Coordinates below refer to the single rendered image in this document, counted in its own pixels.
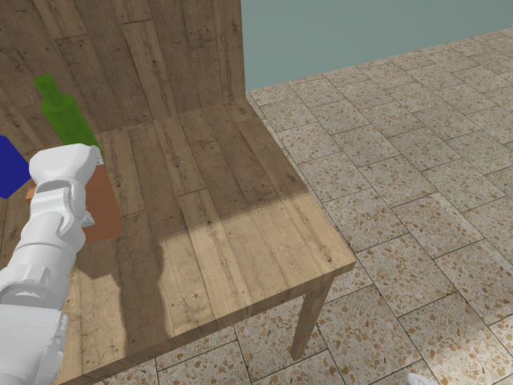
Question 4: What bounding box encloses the left robot forearm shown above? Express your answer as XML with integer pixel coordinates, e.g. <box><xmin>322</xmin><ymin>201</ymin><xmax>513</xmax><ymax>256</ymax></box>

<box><xmin>0</xmin><ymin>176</ymin><xmax>86</xmax><ymax>311</ymax></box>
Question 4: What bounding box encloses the sponge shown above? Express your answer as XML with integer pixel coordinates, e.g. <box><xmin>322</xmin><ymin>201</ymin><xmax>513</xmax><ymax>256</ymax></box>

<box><xmin>26</xmin><ymin>164</ymin><xmax>121</xmax><ymax>244</ymax></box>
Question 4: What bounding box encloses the robot left upper arm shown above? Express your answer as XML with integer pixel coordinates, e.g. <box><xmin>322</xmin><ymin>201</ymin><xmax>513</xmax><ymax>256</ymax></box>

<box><xmin>0</xmin><ymin>304</ymin><xmax>69</xmax><ymax>385</ymax></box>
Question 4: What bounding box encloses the table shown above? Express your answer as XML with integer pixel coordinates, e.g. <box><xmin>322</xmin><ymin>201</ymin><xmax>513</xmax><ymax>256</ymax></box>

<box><xmin>0</xmin><ymin>0</ymin><xmax>357</xmax><ymax>385</ymax></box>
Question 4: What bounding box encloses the robot left hand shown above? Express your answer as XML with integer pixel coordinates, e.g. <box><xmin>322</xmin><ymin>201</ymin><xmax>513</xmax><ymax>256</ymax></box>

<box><xmin>29</xmin><ymin>144</ymin><xmax>104</xmax><ymax>227</ymax></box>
